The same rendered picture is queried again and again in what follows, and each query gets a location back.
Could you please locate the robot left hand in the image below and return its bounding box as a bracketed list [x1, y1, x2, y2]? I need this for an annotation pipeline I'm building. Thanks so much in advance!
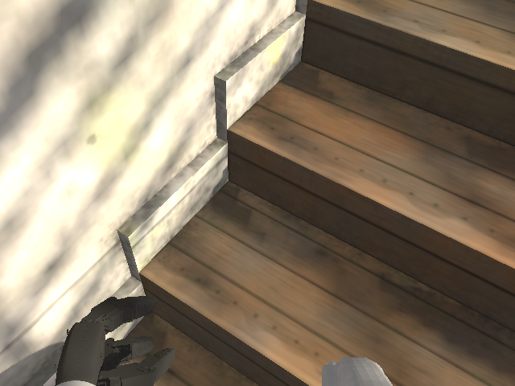
[54, 296, 175, 386]

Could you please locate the robot right thigh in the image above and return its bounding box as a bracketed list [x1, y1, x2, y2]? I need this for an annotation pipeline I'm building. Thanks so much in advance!
[321, 357, 393, 386]

